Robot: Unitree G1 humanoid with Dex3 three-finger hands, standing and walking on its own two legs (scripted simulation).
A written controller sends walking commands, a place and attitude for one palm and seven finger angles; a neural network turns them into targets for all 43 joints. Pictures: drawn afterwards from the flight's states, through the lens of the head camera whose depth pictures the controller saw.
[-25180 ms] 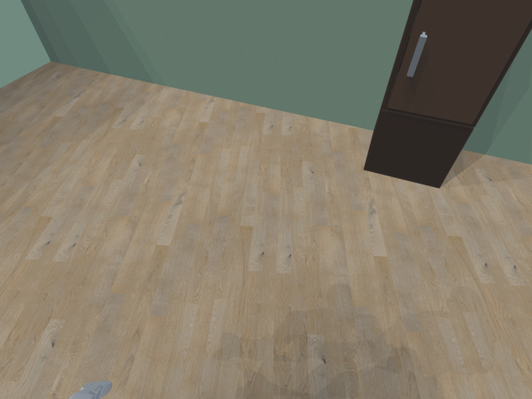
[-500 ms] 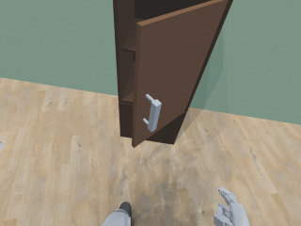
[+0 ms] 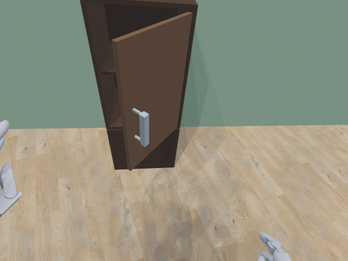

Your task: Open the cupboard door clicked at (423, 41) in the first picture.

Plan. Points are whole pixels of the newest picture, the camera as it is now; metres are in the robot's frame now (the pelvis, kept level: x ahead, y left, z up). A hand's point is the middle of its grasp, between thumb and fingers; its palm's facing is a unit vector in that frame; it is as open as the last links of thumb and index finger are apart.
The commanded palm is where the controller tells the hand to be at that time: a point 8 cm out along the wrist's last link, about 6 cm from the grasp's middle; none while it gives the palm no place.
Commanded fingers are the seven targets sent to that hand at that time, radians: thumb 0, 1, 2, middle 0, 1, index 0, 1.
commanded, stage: stop stepping back and stand still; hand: left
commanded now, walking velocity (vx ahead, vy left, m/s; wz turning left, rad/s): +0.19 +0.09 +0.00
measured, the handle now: (140, 127) +0.59 +0.12 -0.09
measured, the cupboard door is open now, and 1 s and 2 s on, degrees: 48 48 48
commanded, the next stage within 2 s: let the arm hang, fingers relaxed in 0.32 s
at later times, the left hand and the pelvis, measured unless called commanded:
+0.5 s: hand (30, 214) +0.20 +0.28 +0.07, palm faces +0.28 -0.83 -0.49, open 7.4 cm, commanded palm none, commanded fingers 0.00 0.90 0.90 -0.20 -0.30 -0.20 -0.30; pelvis -0.02 +0.02 -0.01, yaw +1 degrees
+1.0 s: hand out of the picture -0.08 +0.23 -0.17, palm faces +0.07 -0.96 -0.26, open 7.3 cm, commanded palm none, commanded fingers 0.00 0.90 0.90 -0.20 -0.30 -0.20 -0.30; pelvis -0.05 +0.02 +0.00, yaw +4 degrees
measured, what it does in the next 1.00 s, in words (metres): steps on the spot: right foot, then left foot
